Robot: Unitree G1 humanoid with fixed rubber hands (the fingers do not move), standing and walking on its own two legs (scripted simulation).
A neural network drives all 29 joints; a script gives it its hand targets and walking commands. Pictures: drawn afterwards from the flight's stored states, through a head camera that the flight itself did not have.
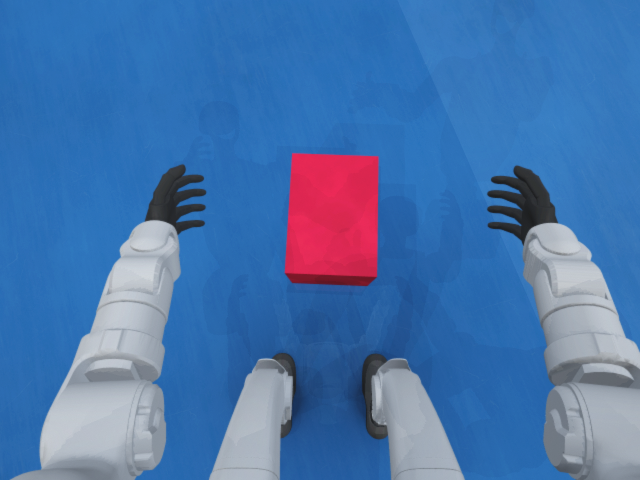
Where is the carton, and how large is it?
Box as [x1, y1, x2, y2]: [285, 153, 378, 285]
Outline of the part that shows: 292,153 285,260 286,275 292,282 367,285 376,276 378,156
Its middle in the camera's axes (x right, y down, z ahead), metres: +0.03 -0.05 +1.00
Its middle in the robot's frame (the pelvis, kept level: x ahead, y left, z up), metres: +0.54 -0.01 -0.59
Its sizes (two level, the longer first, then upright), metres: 0.291 0.208 0.207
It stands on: the floor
